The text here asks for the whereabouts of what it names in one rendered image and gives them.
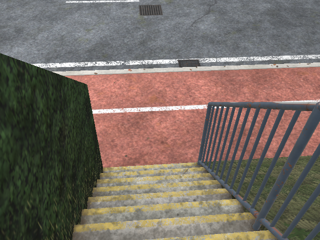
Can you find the stairs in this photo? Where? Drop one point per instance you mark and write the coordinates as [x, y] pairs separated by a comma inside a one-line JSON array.
[[177, 201]]

